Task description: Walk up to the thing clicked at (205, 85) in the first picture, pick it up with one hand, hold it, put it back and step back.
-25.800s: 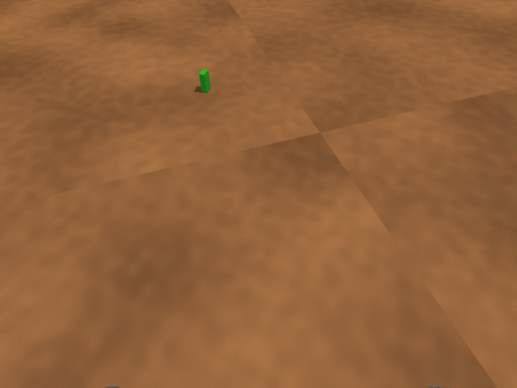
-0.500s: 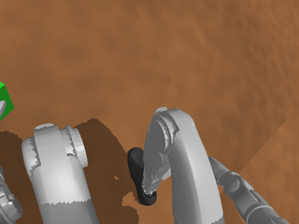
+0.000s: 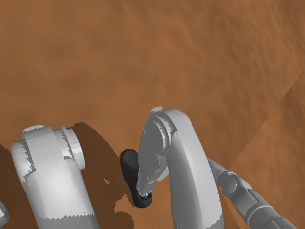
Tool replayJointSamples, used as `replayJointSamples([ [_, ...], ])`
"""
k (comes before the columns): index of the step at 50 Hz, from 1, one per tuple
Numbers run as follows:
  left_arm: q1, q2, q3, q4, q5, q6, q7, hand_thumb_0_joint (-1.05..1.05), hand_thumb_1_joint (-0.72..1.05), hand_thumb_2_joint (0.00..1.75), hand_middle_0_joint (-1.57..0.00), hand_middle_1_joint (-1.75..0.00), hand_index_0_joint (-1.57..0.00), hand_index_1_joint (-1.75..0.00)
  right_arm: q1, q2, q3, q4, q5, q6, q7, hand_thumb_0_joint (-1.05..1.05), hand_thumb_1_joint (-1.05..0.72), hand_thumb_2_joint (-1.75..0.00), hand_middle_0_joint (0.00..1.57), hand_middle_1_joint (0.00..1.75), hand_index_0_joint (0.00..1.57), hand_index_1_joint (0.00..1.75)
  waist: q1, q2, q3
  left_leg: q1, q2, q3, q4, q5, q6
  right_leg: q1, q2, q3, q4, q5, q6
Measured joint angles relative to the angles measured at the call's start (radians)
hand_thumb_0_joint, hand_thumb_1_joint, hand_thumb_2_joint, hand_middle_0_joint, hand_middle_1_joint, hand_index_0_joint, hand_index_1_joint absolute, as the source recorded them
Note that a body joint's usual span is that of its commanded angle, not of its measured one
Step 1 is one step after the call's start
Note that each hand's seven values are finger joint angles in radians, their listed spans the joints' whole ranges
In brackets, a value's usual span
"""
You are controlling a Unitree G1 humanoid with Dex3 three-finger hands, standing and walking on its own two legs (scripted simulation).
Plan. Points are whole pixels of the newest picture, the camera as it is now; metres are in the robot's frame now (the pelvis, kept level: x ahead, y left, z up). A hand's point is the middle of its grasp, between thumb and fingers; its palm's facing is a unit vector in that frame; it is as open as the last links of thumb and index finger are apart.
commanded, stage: lower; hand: left
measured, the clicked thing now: out of the picture +0.39 +0.31 -0.20
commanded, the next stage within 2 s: loosen in 0.28 s
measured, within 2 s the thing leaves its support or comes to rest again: rests again in 0.74 s
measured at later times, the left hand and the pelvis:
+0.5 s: hand out of the picture +0.39 +0.33 -0.18, palm faces +0.55 -0.84 -0.02, open 8.5 cm; pelvis +0.00 +0.00 +0.00, yaw -1 degrees
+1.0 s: hand out of the picture +0.39 +0.33 -0.18, palm faces +0.54 -0.84 -0.01, open 13.3 cm; pelvis -0.01 +0.00 +0.00, yaw -2 degrees
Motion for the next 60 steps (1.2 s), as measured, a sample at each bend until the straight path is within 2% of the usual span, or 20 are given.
replayJointSamples([
  [12, -0.009, 0.038, 0.019, 0.048, 0.006, -0.025, 0.013, 0.02, -0.41, 1.08, -0.96, -1.29, -0.94, -1.29, -0.021, -0.006, 0.034, -0.023, -0.014, 0.0, -0.001, 0.0, -0.91, -0.9, 0.21, 0.3, 0.2, 0.3, -0.009, -0.023, 0.024, 0.009, 0.004, -0.022, 0.012, 0.003, -0.002, 0.006, 0.011, -0.014, -0.003, 0.018, 0.003],
  [23, -0.005, 0.053, 0.014, 0.068, -0.016, -0.052, 0.008, 0.02, -0.41, 1.08, -0.97, -1.27, -0.95, -1.27, -0.025, -0.014, 0.056, -0.028, -0.021, -0.003, -0.003, 0.0, -0.91, -0.9, 0.21, 0.3, 0.2, 0.3, -0.009, -0.028, 0.032, 0.017, 0.007, -0.033, 0.017, -0.003, -0.002, 0.014, 0.017, -0.021, -0.006, 0.021, 0.008],
  [35, -0.004, 0.062, 0.002, 0.076, -0.02, -0.054, 0.001, 0.0, -0.29, 0.79, -1.0, -1.03, -1.01, -1.02, -0.023, -0.012, 0.064, -0.038, -0.024, -0.004, -0.005, 0.0, -0.91, -0.9, 0.21, 0.3, 0.2, 0.3, -0.003, -0.035, 0.033, 0.02, 0.008, -0.042, 0.023, -0.002, 0.003, 0.023, 0.022, -0.027, -0.01, 0.025, 0.012],
  [48, -0.009, 0.064, -0.002, 0.061, 0.0, -0.048, 0.024, -0.01, -0.38, 0.42, -0.65, -0.56, -0.64, -0.56, -0.026, -0.011, 0.066, -0.046, -0.03, 0.0, 0.0, 0.0, -0.91, -0.9, 0.21, 0.3, 0.2, 0.3, 0.003, -0.043, 0.039, 0.025, 0.006, -0.044, 0.019, 0.002, 0.006, 0.033, 0.022, -0.03, -0.017, 0.027, 0.013],
  [60, -0.002, 0.056, -0.007, 0.061, -0.008, -0.043, 0.027, -0.01, -0.5, 0.17, -0.33, -0.21, -0.31, -0.23, -0.029, -0.01, 0.068, -0.049, -0.028, 0.002, 0.003, 0.0, -0.91, -0.9, 0.21, 0.3, 0.2, 0.3, 0.001, -0.04, 0.034, 0.027, 0.007, -0.048, 0.02, -0.002, 0.004, 0.033, 0.023, -0.032, -0.019, 0.026, 0.013],
])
